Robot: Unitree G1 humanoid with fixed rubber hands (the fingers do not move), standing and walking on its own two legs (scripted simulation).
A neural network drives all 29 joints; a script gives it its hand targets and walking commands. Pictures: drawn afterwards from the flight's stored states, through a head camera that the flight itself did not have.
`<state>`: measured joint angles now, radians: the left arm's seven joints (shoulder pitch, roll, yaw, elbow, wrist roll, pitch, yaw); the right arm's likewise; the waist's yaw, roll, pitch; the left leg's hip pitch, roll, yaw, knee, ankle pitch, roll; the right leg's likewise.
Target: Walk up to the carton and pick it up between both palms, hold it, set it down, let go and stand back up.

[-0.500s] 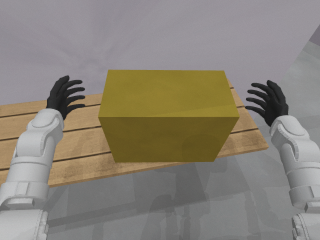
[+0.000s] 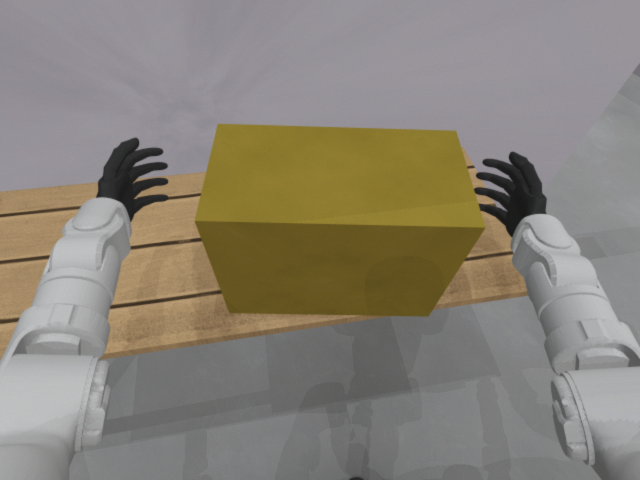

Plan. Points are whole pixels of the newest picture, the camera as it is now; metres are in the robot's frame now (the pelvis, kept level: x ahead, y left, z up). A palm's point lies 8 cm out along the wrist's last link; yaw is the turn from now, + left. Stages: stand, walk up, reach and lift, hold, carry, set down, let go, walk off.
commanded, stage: reach and lift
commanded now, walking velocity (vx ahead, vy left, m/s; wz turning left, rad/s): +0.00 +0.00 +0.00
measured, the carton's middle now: (333, 229) +0.43 -0.03 +0.01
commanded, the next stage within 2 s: none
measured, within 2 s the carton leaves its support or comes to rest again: neither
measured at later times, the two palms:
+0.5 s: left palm (145, 218) +0.43 +0.22 +0.05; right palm (506, 224) +0.40 -0.26 +0.05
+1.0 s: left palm (184, 240) +0.41 +0.18 +0.02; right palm (474, 247) +0.39 -0.23 +0.02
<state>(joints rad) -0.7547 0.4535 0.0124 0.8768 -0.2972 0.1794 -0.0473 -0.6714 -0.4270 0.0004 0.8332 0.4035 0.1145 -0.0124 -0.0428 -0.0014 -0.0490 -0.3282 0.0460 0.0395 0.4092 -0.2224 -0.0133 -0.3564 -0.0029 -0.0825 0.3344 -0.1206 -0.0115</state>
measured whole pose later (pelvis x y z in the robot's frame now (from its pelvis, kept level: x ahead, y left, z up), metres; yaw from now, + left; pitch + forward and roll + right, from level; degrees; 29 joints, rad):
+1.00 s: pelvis -0.02 +0.00 -0.04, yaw -1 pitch +22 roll +0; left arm -0.87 0.28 -0.09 1.31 -0.34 -0.29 0.03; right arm -0.81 -0.28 0.08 1.17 0.38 -0.22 -0.08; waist -0.03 0.02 -0.25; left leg -0.79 0.05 0.04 0.73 -0.32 -0.02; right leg -0.84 -0.02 -0.07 0.68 -0.22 -0.02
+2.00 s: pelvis -0.02 +0.00 -0.03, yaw +0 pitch +21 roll -1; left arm -0.83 0.26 -0.07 1.32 -0.33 -0.34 0.06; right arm -0.78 -0.23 0.01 1.13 0.31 -0.21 -0.09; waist -0.05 0.02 -0.24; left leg -0.74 0.04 0.02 0.69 -0.31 -0.02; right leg -0.78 -0.02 -0.08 0.64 -0.21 -0.02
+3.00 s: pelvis +0.00 +0.00 +0.00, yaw +2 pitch +12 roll -1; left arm -0.72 0.20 0.09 1.27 -0.16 -0.47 0.04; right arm -0.60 -0.15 -0.22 1.07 -0.01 -0.38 -0.07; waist -0.05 0.02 -0.14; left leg -0.38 0.02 0.00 0.37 -0.19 -0.01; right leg -0.39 -0.02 -0.11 0.28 -0.09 0.00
